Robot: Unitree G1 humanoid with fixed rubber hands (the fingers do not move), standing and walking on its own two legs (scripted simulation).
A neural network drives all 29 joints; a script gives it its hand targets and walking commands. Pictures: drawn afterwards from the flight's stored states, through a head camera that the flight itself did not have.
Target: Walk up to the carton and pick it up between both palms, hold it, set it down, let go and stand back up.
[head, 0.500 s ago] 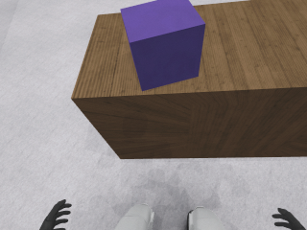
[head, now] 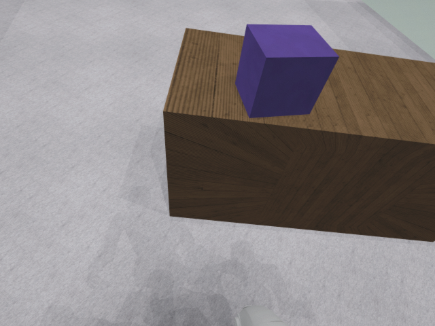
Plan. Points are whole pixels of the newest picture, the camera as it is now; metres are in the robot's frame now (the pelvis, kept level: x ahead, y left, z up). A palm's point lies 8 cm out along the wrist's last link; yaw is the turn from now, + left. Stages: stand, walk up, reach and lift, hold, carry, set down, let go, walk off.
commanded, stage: walk up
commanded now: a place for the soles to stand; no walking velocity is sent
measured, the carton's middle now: (280, 72) +0.80 -0.17 +0.02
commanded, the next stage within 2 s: none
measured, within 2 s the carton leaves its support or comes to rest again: neither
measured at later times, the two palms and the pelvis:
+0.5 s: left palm out of the picture +0.01 +0.27 -0.08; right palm out of the picture -0.01 -0.40 -0.13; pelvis -0.03 -0.08 -0.02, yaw -5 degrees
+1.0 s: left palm out of the picture +0.07 +0.17 -0.12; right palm out of the picture +0.13 -0.46 -0.12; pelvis +0.07 -0.14 -0.02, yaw -4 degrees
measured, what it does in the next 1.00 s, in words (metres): steps to the right: right foot, then left foot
